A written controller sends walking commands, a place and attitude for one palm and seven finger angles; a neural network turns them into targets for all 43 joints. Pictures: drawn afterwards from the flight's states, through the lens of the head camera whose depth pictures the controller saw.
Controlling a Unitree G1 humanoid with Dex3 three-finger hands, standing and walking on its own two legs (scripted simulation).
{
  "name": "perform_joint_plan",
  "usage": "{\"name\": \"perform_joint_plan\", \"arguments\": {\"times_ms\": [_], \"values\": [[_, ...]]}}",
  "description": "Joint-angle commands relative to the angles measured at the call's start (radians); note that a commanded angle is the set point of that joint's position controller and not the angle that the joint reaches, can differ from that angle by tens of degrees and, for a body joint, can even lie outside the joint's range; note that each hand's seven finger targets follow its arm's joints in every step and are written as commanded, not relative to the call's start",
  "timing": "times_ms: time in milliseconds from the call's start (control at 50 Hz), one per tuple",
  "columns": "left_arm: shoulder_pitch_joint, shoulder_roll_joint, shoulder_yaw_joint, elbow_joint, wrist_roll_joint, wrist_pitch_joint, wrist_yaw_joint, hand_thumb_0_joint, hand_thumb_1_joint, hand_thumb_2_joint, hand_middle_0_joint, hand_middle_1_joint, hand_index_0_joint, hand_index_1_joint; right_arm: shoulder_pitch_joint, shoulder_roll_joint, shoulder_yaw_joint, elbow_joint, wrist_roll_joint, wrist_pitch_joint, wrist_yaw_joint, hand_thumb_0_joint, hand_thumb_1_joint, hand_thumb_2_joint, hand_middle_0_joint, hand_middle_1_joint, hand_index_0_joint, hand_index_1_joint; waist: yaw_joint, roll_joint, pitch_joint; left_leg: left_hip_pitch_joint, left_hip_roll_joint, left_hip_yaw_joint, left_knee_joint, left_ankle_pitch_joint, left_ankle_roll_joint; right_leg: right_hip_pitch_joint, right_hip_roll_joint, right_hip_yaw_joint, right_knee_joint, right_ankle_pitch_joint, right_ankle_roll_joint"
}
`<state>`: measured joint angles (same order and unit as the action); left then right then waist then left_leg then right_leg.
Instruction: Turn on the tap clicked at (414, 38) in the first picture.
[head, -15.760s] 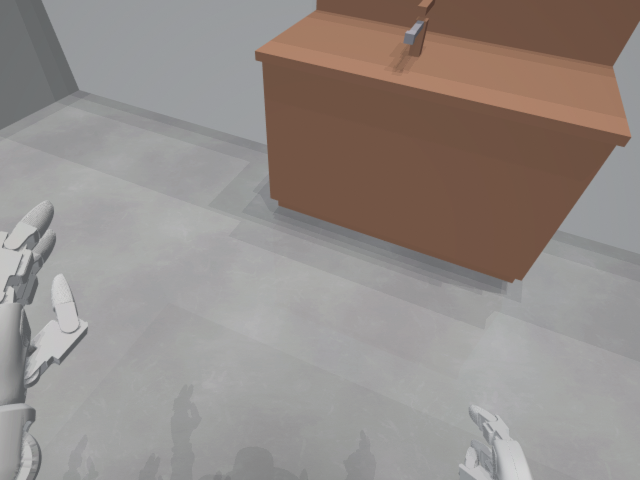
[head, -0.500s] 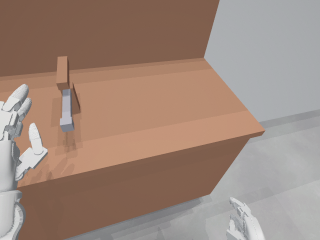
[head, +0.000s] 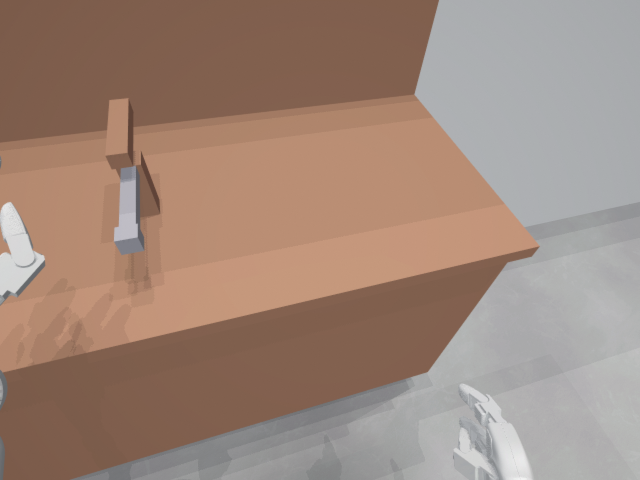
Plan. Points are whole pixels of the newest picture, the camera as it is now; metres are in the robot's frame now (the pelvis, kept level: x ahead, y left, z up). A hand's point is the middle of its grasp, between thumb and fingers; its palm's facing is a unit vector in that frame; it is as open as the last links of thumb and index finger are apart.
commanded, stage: come to a stop and stand still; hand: left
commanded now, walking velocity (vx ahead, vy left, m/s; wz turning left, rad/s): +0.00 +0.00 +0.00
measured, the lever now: (129, 239) +0.36 +0.30 +0.07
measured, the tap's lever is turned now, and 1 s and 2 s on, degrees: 0 0 0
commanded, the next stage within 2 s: look again from close up in 0.74 s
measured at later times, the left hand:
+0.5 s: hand (97, 294) +0.23 +0.24 +0.17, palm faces +0.39 -0.87 -0.30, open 7.4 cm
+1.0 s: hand (80, 294) +0.23 +0.26 +0.16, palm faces +0.41 -0.85 -0.33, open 7.4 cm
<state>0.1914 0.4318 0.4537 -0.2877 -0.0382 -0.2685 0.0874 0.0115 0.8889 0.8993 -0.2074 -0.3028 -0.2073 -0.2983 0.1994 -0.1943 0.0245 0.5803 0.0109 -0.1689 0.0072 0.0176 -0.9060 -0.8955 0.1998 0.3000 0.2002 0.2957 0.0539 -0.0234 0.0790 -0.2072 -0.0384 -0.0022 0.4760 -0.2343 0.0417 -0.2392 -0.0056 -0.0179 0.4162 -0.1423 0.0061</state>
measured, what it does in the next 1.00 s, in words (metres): stands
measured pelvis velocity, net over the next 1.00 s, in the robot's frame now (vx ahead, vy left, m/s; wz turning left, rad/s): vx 0.02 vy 0.01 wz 0.01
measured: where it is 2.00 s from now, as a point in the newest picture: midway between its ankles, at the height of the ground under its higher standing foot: outside the picture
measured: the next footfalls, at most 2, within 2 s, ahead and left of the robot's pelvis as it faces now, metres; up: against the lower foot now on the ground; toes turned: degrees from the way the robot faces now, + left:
none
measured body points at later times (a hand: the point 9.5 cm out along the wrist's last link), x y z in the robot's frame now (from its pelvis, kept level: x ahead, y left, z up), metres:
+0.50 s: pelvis +0.01 +0.00 +0.00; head +0.01 +0.02 +0.45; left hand +0.20 +0.28 +0.18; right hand +0.20 -0.22 -0.06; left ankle +0.01 +0.09 -0.74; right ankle +0.05 -0.13 -0.74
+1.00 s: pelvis +0.02 +0.01 +0.00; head +0.03 +0.03 +0.45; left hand +0.20 +0.30 +0.17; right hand +0.20 -0.21 -0.06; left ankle +0.01 +0.09 -0.74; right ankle +0.05 -0.13 -0.74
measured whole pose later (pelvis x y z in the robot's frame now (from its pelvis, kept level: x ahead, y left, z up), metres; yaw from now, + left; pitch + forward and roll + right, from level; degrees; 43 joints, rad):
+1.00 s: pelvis +0.02 +0.01 +0.00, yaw +0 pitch -2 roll -1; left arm 0.39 0.35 0.34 -0.43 -0.03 -0.21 0.11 0.01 0.89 0.90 -0.21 -0.30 -0.21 -0.30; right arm 0.19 -0.18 0.02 0.58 0.01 -0.13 -0.03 0.02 -0.91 -0.90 0.20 0.30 0.20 0.30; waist 0.04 -0.04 0.07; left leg -0.17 -0.04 -0.01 0.45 -0.25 0.05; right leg -0.19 -0.01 -0.02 0.37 -0.15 0.02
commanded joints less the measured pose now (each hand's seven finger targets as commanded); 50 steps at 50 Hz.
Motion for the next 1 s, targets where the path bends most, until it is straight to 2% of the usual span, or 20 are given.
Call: {"name": "perform_joint_plan", "arguments": {"times_ms": [0,60,100,120,140,180,240,340,400,420,440,520,580,620,640,800,820,840,920,980], "values": [[0.186,0.038,-0.089,-0.332,-0.012,-0.065,-0.001,0.0,0.9,0.9,-0.2,-0.3,-0.2,-0.3,-0.052,-0.136,-0.064,-0.162,0.008,-0.058,0.011,0.0,-0.9,-0.9,0.2,0.3,0.2,0.3,-0.004,0.05,-0.215,-0.098,0.112,-0.083,-0.124,0.131,-0.023,0.206,-0.05,0.062,0.012,0.053,-0.025],[0.195,0.118,0.016,-0.329,-0.017,-0.058,0.024,0.0,0.9,0.9,-0.2,-0.3,-0.2,-0.3,-0.071,-0.133,-0.061,-0.173,0.009,-0.049,-0.011,0.0,-0.9,-0.9,0.2,0.3,0.2,0.3,-0.009,-0.091,-0.192,-0.125,0.091,-0.082,-0.118,0.014,-0.024,0.187,-0.059,0.058,-0.023,-0.012,-0.019],[0.153,0.16,0.075,-0.306,-0.022,-0.063,0.03,0.0,0.9,0.9,-0.2,-0.3,-0.2,-0.3,-0.083,-0.129,-0.057,-0.171,0.006,-0.046,-0.033,0.0,-0.9,-0.9,0.2,0.3,0.2,0.3,-0.015,-0.107,-0.15,-0.12,0.075,-0.088,-0.116,-0.073,-0.017,0.114,-0.073,0.1,-0.079,-0.137,-0.024],[0.104,0.213,0.117,-0.345,-0.02,-0.065,0.036,0.0,0.9,0.9,-0.2,-0.3,-0.2,-0.3,-0.097,-0.136,-0.055,-0.165,0.008,-0.042,-0.041,0.0,-0.9,-0.9,0.2,0.3,0.2,0.3,-0.02,-0.046,-0.125,-0.107,0.074,-0.087,-0.118,-0.087,-0.014,0.078,-0.072,0.103,-0.086,-0.162,-0.027],[0.085,0.168,0.084,-0.316,-0.021,-0.068,0.032,0.0,0.9,0.9,-0.2,-0.3,-0.2,-0.3,-0.096,-0.125,-0.05,-0.163,0.005,-0.04,-0.049,0.0,-0.9,-0.9,0.2,0.3,0.2,0.3,-0.026,-0.008,-0.111,-0.127,0.081,-0.098,-0.134,-0.119,-0.008,0.079,-0.074,0.091,-0.082,-0.191,-0.026],[0.028,0.148,0.053,-0.33,-0.012,-0.076,0.027,0.0,0.9,0.9,-0.2,-0.3,-0.2,-0.3,-0.088,-0.124,-0.048,-0.158,0.007,-0.051,-0.052,0.0,-0.9,-0.9,0.2,0.3,0.2,0.3,-0.023,0.111,-0.104,-0.141,0.09,-0.105,-0.158,-0.152,0.0,0.099,-0.057,0.094,-0.062,-0.173,-0.028],[-0.012,0.101,-0.008,-0.362,-0.005,-0.084,0.024,0.0,0.9,0.9,-0.2,-0.3,-0.2,-0.3,-0.085,-0.124,-0.043,-0.144,0.005,-0.074,-0.051,0.0,-0.9,-0.9,0.2,0.3,0.2,0.3,-0.023,0.158,-0.13,-0.126,0.09,-0.092,-0.16,-0.143,0.001,0.139,-0.048,0.075,-0.046,-0.109,-0.025],[0.067,0.019,-0.091,-0.324,0.007,-0.062,0.028,0.0,0.9,0.9,-0.2,-0.3,-0.2,-0.3,-0.059,-0.131,-0.049,-0.123,0.002,-0.087,-0.032,0.0,-0.9,-0.9,0.2,0.3,0.2,0.3,-0.022,0.086,-0.143,-0.08,0.072,-0.07,-0.136,-0.02,-0.022,0.144,-0.036,0.073,-0.065,-0.032,-0.023],[0.094,0.049,-0.057,-0.294,0.011,-0.051,0.033,0.0,0.9,0.9,-0.2,-0.3,-0.2,-0.3,-0.059,-0.137,-0.056,-0.127,0.001,-0.071,-0.03,0.0,-0.9,-0.9,0.2,0.3,0.2,0.3,-0.02,0.044,-0.123,-0.097,0.076,-0.074,-0.143,0.009,-0.029,0.147,-0.032,0.075,-0.067,-0.011,-0.022],[0.11,0.085,-0.016,-0.294,0.01,-0.047,0.035,0.0,0.9,0.9,-0.2,-0.3,-0.2,-0.3,-0.071,-0.137,-0.055,-0.125,0.002,-0.066,-0.03,0.0,-0.9,-0.9,0.2,0.3,0.2,0.3,-0.018,0.051,-0.127,-0.088,0.076,-0.071,-0.145,0.026,-0.033,0.146,-0.029,0.067,-0.066,0.006,-0.021],[0.115,0.067,-0.024,-0.281,0.007,-0.047,0.033,0.0,0.9,0.9,-0.2,-0.3,-0.2,-0.3,-0.069,-0.13,-0.051,-0.131,-0.001,-0.057,-0.033,0.0,-0.9,-0.9,0.2,0.3,0.2,0.3,-0.022,0.048,-0.13,-0.106,0.078,-0.076,-0.149,0.023,-0.032,0.163,-0.033,0.057,-0.063,0.008,-0.019],[0.109,0.123,0.034,-0.35,-0.001,-0.048,0.03,0.0,0.9,0.9,-0.2,-0.3,-0.2,-0.3,-0.09,-0.125,-0.051,-0.152,0.002,-0.043,-0.037,0.0,-0.9,-0.9,0.2,0.3,0.2,0.3,-0.02,0.063,-0.156,-0.08,0.072,-0.067,-0.137,0.091,-0.033,0.193,-0.033,0.054,-0.057,0.087,-0.02],[0.109,0.091,0.005,-0.393,-0.007,-0.048,0.025,0.0,0.9,0.9,-0.2,-0.3,-0.2,-0.3,-0.085,-0.124,-0.052,-0.162,-0.001,-0.041,-0.038,0.0,-0.9,-0.9,0.2,0.3,0.2,0.3,-0.021,0.076,-0.189,-0.052,0.073,-0.064,-0.126,0.148,-0.035,0.218,-0.034,0.05,-0.043,0.146,-0.021],[0.117,0.11,0.016,-0.43,-0.006,-0.047,0.027,0.0,0.9,0.9,-0.2,-0.3,-0.2,-0.3,-0.095,-0.123,-0.049,-0.16,0.0,-0.044,-0.036,0.0,-0.9,-0.9,0.2,0.3,0.2,0.3,-0.02,0.11,-0.21,-0.024,0.074,-0.058,-0.108,0.213,-0.037,0.224,-0.032,0.039,-0.033,0.201,-0.02],[0.132,0.075,-0.013,-0.408,-0.009,-0.043,0.025,0.0,0.9,0.9,-0.2,-0.3,-0.2,-0.3,-0.085,-0.124,-0.049,-0.157,-0.002,-0.043,-0.035,0.0,-0.9,-0.9,0.2,0.3,0.2,0.3,-0.023,0.088,-0.212,-0.023,0.076,-0.063,-0.11,0.228,-0.04,0.223,-0.034,0.034,-0.029,0.204,-0.02],[0.131,0.061,-0.028,-0.354,-0.002,-0.019,0.032,0.0,0.9,0.9,-0.2,-0.3,-0.2,-0.3,-0.078,-0.132,-0.059,-0.149,0.001,-0.023,-0.039,0.0,-0.9,-0.9,0.2,0.3,0.2,0.3,-0.024,0.07,-0.16,-0.05,0.084,-0.067,-0.14,0.122,-0.043,0.194,-0.033,0.048,-0.049,0.126,-0.016],[0.129,0.087,-0.002,-0.36,-0.001,-0.016,0.036,0.0,0.9,0.9,-0.2,-0.3,-0.2,-0.3,-0.093,-0.128,-0.056,-0.147,0.004,-0.022,-0.041,0.0,-0.9,-0.9,0.2,0.3,0.2,0.3,-0.023,0.076,-0.157,-0.045,0.086,-0.064,-0.144,0.119,-0.043,0.187,-0.028,0.041,-0.05,0.125,-0.014],[0.126,0.061,-0.024,-0.339,-0.003,-0.016,0.034,0.0,0.9,0.9,-0.2,-0.3,-0.2,-0.3,-0.084,-0.127,-0.052,-0.147,-0.001,-0.016,-0.042,0.0,-0.9,-0.9,0.2,0.3,0.2,0.3,-0.025,0.072,-0.15,-0.065,0.085,-0.068,-0.15,0.103,-0.04,0.197,-0.029,0.036,-0.053,0.109,-0.013],[0.107,0.099,0.002,-0.389,0.001,-0.018,0.036,0.0,0.9,0.9,-0.2,-0.3,-0.2,-0.3,-0.103,-0.127,-0.055,-0.157,0.004,-0.018,-0.044,0.0,-0.9,-0.9,0.2,0.3,0.2,0.3,-0.022,0.085,-0.155,-0.069,0.083,-0.073,-0.157,0.094,-0.037,0.214,-0.025,0.035,-0.047,0.116,-0.013],[0.116,0.078,-0.016,-0.395,-0.002,-0.02,0.034,0.0,0.9,0.9,-0.2,-0.3,-0.2,-0.3,-0.092,-0.129,-0.057,-0.161,0.001,-0.016,-0.042,0.0,-0.9,-0.9,0.2,0.3,0.2,0.3,-0.022,0.08,-0.167,-0.078,0.082,-0.077,-0.156,0.088,-0.036,0.232,-0.029,0.037,-0.047,0.112,-0.014]]}}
